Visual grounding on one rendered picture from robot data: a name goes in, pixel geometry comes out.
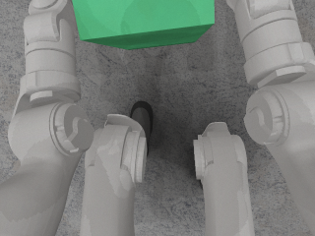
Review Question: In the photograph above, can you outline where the right robot thigh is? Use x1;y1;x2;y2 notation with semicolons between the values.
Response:
193;130;255;236

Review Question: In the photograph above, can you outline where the carton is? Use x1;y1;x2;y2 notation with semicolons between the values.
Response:
72;0;215;50

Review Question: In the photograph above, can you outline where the robot left foot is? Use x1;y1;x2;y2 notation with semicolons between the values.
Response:
130;101;154;156

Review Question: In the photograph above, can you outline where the robot right upper arm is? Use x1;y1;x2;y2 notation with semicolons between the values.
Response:
243;80;315;236

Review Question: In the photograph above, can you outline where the robot right forearm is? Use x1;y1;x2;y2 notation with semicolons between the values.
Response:
225;0;315;89

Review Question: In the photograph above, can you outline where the robot left upper arm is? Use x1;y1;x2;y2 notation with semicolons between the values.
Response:
0;101;95;236

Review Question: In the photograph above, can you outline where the robot left forearm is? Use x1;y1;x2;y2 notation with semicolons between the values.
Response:
11;0;82;121

